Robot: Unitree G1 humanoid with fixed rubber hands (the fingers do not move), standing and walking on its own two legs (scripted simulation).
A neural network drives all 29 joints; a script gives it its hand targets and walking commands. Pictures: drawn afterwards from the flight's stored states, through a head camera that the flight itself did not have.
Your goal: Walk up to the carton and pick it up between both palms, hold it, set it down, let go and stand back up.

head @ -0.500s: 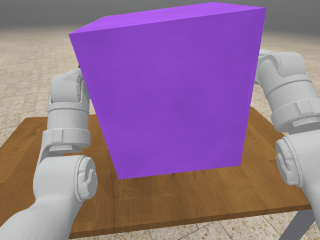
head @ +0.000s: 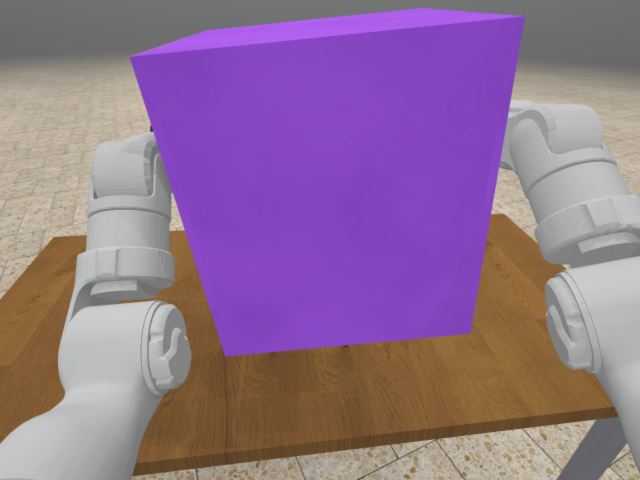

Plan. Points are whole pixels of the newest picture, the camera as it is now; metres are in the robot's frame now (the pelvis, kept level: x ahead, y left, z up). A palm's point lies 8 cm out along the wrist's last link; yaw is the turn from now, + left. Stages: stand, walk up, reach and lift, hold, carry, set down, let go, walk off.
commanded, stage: hold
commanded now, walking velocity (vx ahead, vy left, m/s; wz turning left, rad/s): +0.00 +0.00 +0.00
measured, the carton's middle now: (329, 172) +0.36 +0.01 +0.31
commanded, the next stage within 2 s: none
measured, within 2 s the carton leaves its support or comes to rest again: neither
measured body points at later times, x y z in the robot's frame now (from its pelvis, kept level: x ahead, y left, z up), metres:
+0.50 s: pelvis +0.00 +0.00 +0.00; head -0.09 +0.03 +0.44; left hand +0.39 +0.20 +0.32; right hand +0.39 -0.16 +0.36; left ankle +0.03 +0.15 -0.75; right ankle -0.02 -0.13 -0.75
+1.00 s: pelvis +0.01 +0.00 +0.00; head -0.08 +0.02 +0.44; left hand +0.40 +0.20 +0.31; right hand +0.39 -0.16 +0.35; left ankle +0.03 +0.15 -0.75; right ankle -0.02 -0.13 -0.75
